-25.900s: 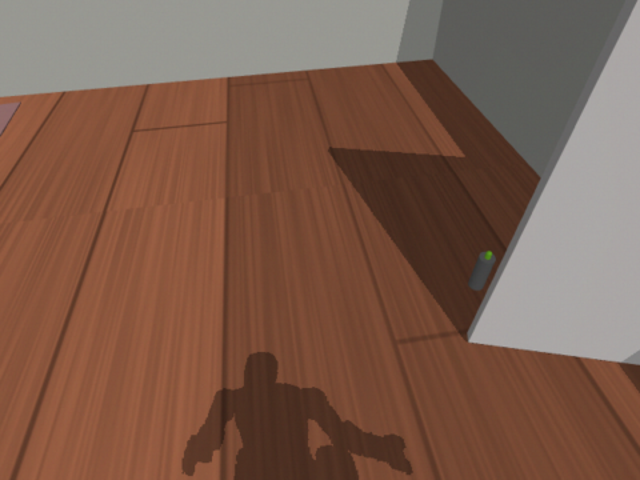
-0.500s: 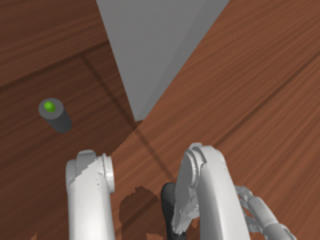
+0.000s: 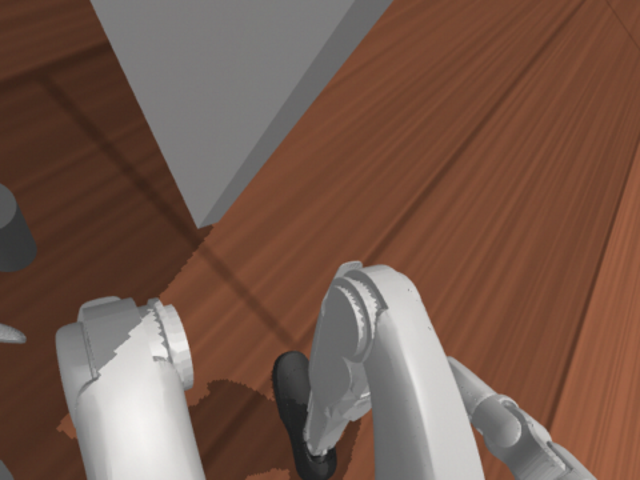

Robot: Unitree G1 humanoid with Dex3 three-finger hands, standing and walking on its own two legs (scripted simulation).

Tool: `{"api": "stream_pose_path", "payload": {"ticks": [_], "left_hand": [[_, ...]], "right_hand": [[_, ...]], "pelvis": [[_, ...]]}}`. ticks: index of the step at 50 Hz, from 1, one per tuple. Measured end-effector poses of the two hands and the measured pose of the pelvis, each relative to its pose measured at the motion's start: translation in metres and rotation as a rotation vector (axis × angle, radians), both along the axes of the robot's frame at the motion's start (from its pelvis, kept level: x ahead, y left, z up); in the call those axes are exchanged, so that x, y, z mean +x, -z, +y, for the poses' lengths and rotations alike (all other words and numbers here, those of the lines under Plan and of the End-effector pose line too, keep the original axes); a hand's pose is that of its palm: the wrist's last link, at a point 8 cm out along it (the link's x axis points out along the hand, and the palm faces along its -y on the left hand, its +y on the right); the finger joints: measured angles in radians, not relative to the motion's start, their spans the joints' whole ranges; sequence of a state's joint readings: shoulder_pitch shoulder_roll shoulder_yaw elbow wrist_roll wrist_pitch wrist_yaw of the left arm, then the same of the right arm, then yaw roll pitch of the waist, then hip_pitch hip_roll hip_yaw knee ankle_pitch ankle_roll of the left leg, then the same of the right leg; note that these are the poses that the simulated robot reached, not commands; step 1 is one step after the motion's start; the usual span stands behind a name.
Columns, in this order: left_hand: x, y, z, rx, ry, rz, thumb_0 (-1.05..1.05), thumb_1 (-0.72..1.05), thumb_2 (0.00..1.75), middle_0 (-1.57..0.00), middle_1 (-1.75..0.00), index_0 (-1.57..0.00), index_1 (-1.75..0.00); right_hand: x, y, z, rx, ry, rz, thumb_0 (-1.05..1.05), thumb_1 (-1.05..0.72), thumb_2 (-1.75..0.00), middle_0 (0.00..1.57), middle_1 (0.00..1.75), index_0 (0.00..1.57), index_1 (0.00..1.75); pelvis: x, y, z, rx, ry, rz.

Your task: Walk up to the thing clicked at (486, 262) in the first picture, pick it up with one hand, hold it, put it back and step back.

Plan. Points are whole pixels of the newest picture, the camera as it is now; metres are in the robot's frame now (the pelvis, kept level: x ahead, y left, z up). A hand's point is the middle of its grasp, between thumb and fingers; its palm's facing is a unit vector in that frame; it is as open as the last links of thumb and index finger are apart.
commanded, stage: close in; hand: left
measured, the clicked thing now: out of the picture +0.44 +0.29 -0.19
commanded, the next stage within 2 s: rest palm in 0.40 s
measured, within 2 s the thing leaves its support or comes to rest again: leaves its support in 1.66 s
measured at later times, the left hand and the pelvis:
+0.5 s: hand (2, 253) +0.40 +0.28 -0.17, palm faces +0.33 -0.94 +0.06, open 17.6 cm; pelvis -0.01 +0.00 -0.01, yaw -2 degrees
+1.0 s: hand (6, 236) +0.42 +0.28 -0.17, palm faces +0.35 -0.94 +0.01, open 11.1 cm; pelvis -0.01 +0.00 -0.01, yaw -3 degrees
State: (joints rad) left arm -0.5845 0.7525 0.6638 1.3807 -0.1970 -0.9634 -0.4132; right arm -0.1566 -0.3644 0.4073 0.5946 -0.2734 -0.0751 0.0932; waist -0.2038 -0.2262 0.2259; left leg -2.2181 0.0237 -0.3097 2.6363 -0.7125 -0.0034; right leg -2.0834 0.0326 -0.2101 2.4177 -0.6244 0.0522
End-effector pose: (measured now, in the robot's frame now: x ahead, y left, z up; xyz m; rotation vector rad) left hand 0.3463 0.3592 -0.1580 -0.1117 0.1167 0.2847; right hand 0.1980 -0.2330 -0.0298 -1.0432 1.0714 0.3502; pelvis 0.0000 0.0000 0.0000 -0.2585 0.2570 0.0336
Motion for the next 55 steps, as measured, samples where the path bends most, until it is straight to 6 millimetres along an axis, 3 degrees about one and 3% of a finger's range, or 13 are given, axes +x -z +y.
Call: {"api": "stream_pose_path", "payload": {"ticks": [6, 15, 27, 37, 49, 55], "left_hand": [[0.002, 0.003, -0.006, 0.052, -0.068, -0.056, -0.01, -0.59, 0.02, -0.08, -0.08, -0.07, -0.08], [0.002, -0.002, -0.006, 0.134, 0.013, -0.026, -0.01, -0.56, 0.02, -0.06, -0.07, -0.06, -0.06], [0.018, 0.018, -0.036, 0.064, -0.056, -0.05, -0.01, -0.56, 0.06, -0.06, -0.07, -0.06, -0.06], [0.017, 0.018, -0.021, 0.137, -0.068, -0.05, -0.01, -0.27, 0.22, -0.2, -0.18, -0.19, -0.18], [0.036, 0.016, -0.037, 0.105, -0.069, -0.05, 0.0, 0.07, 0.47, -0.44, -0.41, -0.42, -0.41], [0.036, 0.018, -0.033, 0.123, -0.089, -0.048, 0.0, 0.25, 0.6, -0.57, -0.54, -0.55, -0.54]], "right_hand": [[-0.014, -0.002, -0.003, -0.039, -0.018, 0.029, 0.0, -0.94, -0.9, 0.21, 0.3, 0.21, 0.31], [-0.04, -0.001, -0.013, -0.073, 0.008, 0.099, 0.0, -0.94, -0.9, 0.21, 0.3, 0.21, 0.3], [-0.043, -0.01, -0.009, -0.11, -0.005, 0.115, 0.0, -0.92, -0.9, 0.21, 0.3, 0.21, 0.31], [-0.041, -0.002, -0.01, -0.125, -0.016, 0.162, 0.0, -0.9, -0.9, 0.21, 0.3, 0.21, 0.3], [-0.036, -0.005, -0.006, -0.113, -0.012, 0.134, 0.0, -0.88, -0.89, 0.21, 0.3, 0.21, 0.3], [-0.043, -0.004, -0.01, -0.127, -0.003, 0.163, 0.0, -0.88, -0.89, 0.21, 0.3, 0.21, 0.3]], "pelvis": [[-0.007, 0.006, -0.002, -0.003, 0.008, -0.051], [-0.009, 0.007, 0.002, -0.016, 0.013, -0.055], [-0.008, 0.007, 0.002, -0.035, 0.029, -0.073], [-0.007, 0.008, 0.004, -0.04, 0.028, -0.068], [-0.007, 0.007, 0.003, -0.041, 0.037, -0.066], [-0.007, 0.006, 0.003, -0.042, 0.041, -0.064]]}}
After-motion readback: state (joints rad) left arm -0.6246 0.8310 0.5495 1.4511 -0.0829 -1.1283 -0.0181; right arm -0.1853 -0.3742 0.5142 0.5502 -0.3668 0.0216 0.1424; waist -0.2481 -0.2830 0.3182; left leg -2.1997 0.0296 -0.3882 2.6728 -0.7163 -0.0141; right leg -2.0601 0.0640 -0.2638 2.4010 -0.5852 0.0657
